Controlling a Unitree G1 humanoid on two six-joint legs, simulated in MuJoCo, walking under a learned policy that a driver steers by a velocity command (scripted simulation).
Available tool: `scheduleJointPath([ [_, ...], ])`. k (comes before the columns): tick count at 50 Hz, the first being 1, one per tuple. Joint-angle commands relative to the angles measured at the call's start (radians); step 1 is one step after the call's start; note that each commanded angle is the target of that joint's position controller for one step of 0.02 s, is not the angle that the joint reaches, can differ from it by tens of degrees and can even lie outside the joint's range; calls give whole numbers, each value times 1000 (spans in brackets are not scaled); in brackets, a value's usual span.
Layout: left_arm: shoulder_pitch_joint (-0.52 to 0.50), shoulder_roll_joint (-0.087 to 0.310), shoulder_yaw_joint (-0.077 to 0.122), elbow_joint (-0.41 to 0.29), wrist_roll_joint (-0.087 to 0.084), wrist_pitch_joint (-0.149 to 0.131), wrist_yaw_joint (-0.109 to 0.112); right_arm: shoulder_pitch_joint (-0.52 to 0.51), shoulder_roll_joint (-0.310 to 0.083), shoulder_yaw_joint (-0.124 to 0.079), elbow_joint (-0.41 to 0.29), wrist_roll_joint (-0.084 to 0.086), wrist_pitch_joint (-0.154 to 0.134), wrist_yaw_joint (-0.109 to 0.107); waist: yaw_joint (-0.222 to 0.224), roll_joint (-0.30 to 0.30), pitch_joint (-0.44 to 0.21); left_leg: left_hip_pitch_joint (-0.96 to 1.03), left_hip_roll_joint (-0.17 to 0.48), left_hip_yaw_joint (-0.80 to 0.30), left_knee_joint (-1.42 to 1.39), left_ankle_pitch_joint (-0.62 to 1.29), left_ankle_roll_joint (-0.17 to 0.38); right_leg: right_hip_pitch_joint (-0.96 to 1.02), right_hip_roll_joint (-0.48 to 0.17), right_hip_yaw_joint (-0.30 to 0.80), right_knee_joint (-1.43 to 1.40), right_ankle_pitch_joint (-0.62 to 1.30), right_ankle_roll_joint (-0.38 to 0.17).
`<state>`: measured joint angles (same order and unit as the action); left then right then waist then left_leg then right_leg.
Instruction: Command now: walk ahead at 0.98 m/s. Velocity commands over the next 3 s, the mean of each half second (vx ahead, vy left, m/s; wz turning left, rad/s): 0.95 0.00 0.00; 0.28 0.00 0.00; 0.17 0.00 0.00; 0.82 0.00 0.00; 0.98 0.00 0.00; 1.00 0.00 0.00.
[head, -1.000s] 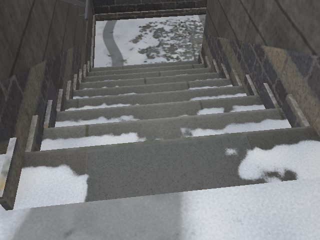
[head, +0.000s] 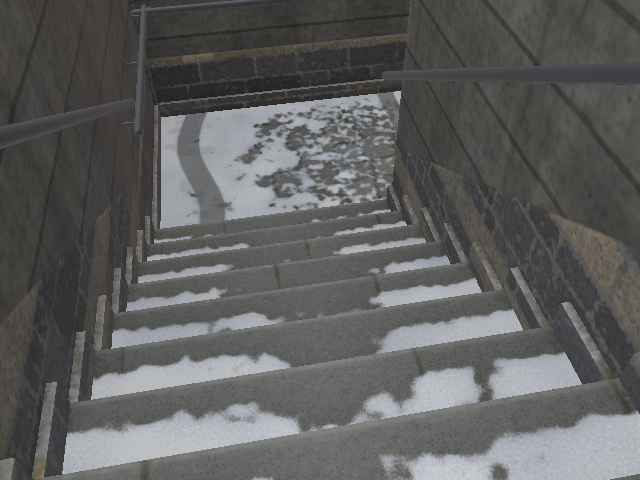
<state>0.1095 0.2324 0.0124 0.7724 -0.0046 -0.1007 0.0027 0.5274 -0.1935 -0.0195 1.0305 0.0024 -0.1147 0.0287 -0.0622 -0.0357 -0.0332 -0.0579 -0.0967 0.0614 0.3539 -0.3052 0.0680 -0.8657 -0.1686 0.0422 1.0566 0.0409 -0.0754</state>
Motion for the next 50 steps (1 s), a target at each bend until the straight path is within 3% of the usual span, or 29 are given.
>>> scheduleJointPath([
  [1, -70, 27, -4, -55, 1, -18, -16, -53, -126, -9, -82, 17, -31, -25, 32, 23, 166, -279, 221, -130, -239, 185, 138, 183, 28, -61, -259, 244, 11],
  [5, -210, 58, 6, -133, -27, -39, -52, 16, -193, -25, -59, 13, -17, -33, 3, 71, 192, -91, 264, -91, -248, 361, 133, 313, 112, -87, -512, 196, 12],
  [7, 184, 175, 70, -23, -24, -37, -55, -118, -233, -35, -111, -38, 5, -34, 217, 151, -30, 11, 300, -42, 56, 1099, 98, 612, 197, -122, -230, 100, -45],
  [9, 617, 251, 104, 84, -33, -17, -35, -290, -234, -37, -129, -13, 23, -27, 455, 150, -115, -184, 199, -26, 790, 996, 44, 960, 119, -19, -382, -149, -130],
  [10, 507, 243, 74, 72, 1, -16, -44, -1, 34, 22, -111, -29, 7, -13, 187, -289, -153, -541, 29, -138, 1203, -259, 44, 1144, -34, 281, -344, -314, -202],
  [11, 474, 142, 53, 37, 20, -19, -54, 65, 49, 35, -120, 53, -31, -10, 156, -434, -192, -729, -51, -297, 1334, -311, 69, 1165, -148, 706, -610, -335, -311],
  [12, 485, 98, 56, 71, 2, -18, -60, -137, -62, 8, -185, 89, -38, -11, 186, -233, -69, -771, 15, -266, 1288, -201, 94, 1033, -170, 687, -789, -423, -269],
  [13, 387, 74, 50, 55, 5, -23, -70, -241, -116, -5, -231, 82, -33, -21, 146, 1, 23, -770, 58, -249, 1213, -83, 102, 869, -150, 608, -773, -437, -258],
  [14, 263, 47, 36, 28, 7, -34, -71, -245, -115, -13, -238, 53, -16, -33, 77, 85, 59, -700, 113, -248, 1142, -8, 83, 691, -132, 501, -712, -313, -265],
  [16, 153, 14, 17, -7, 3, -40, -58, -171, -96, -19, -238, 29, 31, -31, -7, 53, 57, -598, 195, -256, 1004, 58, 47, 491, -55, 338, -657, -209, -230],
  [19, 280, 105, 42, 50, 0, -33, -21, -222, -53, -4, -281, -15, 43, -25, 12, 48, 39, -644, 239, -170, 810, 134, 2, 476, -51, 275, -657, -44, -240],
  [21, 388, 99, 41, 83, -6, -42, 3, -312, -127, -39, -300, 5, 27, -6, 39, 67, 60, -791, 264, -231, 662, 447, 48, 592, -17, 220, -546, -97, -171],
  [24, 420, 80, 26, 96, -29, -19, 61, -433, -50, -20, -320, -56, 4, 33, 106, 26, 33, -303, 102, -37, 255, 1077, 32, 293, 162, -41, -449, -261, -72],
  [27, 397, 83, 31, 90, -9, -5, 46, -296, -44, -28, -298, -17, 37, 38, 51, -36, 29, -107, 39, -12, 327, 1018, 22, 195, 157, -69, -227, -359, -41],
  [29, 346, 52, 32, 90, -12, 19, 44, -108, -101, -56, -232, -26, 60, 16, -52, -58, -36, 42, 23, 41, 290, 1034, -18, 280, 167, -95, 87, -216, 22],
  [30, 233, 81, 38, 77, -22, 22, 31, 137, -137, -72, -157, -43, 70, 7, -203, -67, -86, 176, 73, 43, 188, 1083, -9, 321, 164, -100, 383, -20, 55],
  [31, 71, 105, 51, 39, -48, 15, 20, 393, -166, -82, -56, -57, 73, 0, -382, 95, -30, 236, 190, -34, -33, 1131, 74, 271, 248, -95, 921, -238, 110],
  [32, 67, -31, 31, -5, -35, 7, 30, 374, -116, -51, -8, -36, 61, -7, -293, 241, 115, 212, 318, -216, -20, 1285, 94, 27, 408, 25, 1325, -1021, 102],
  [33, 380, -118, 8, 5, -59, 0, 23, 212, -80, 2, -52, -54, 42, -16, -3, 391, 74, 310, 351, -300, 315, 1776, 32, -208, 371, 255, 1161, -906, 31],
  [34, 536, -102, -6, 45, -77, -5, 7, 135, -158, -41, -66, -20, 45, -10, 82, 363, -21, 344, 465, -465, 302, 1520, 154, -302, 307, 282, 981, -744, 31],
  [35, 487, -33, 2, 64, -65, 8, 13, 48, -149, -43, -74, 9, 46, 2, 103, 159, 6, 186, 484, -493, 250, 1185, 213, -326, 234, 226, 899, -645, 28],
  [36, 428, 54, 31, 91, -43, 17, 34, 7, -100, -34, -103, -6, 25, 11, 98, 4, 11, -15, 427, -452, 254, 947, 165, -254, 215, 238, 738, -472, -13],
  [37, 377, 72, 36, 73, 0, 36, 44, -162, -94, -15, -147, -5, 12, -4, 194, -59, 72, -348, 311, -307, 171, 967, 97, -26, 188, 157, 400, -293, 7],
  [38, 320, 26, 25, 36, 35, 49, 53, -233, -167, -23, -143, -30, 13, -39, 224, 22, 45, -494, 342, -378, 131, 1013, 160, 97, 123, 92, 212, -187, 65],
  [40, 357, 14, 18, 71, 3, 64, 50, -135, -107, -3, -54, -75, 6, -67, 202, 50, -49, -558, 386, -472, 253, 1034, 191, 286, 119, 147, 310, -38, 119],
  [42, 304, -17, 9, 59, 6, 81, 43, -89, -97, -1, -32, 5, 12, -66, 175, 38, -31, -432, 300, -361, 272, 845, 124, 208, 131, 92, 208, -46, 95],
  [43, 118, 30, 18, 8, 5, 61, 30, 84, -86, -9, 6, 49, 13, -89, 45, 15, 43, -211, 250, -366, 396, 465, 105, -105, 137, 139, 38, 152, 65],
  [46, -112, 21, 3, -71, 13, 14, -28, 153, 4, 15, -8, 7, 37, -140, -38, 110, 48, -122, 192, -367, 489, 150, 96, -147, 122, 127, -397, 422, 68],
  [50, 43, -33, -2, -68, -26, 55, -43, -14, -68, -1, -45, 7, 79, -127, 30, 142, 111, -610, 143, -242, 512, -136, 109, 512, 161, 46, -580, 551, 84],
])
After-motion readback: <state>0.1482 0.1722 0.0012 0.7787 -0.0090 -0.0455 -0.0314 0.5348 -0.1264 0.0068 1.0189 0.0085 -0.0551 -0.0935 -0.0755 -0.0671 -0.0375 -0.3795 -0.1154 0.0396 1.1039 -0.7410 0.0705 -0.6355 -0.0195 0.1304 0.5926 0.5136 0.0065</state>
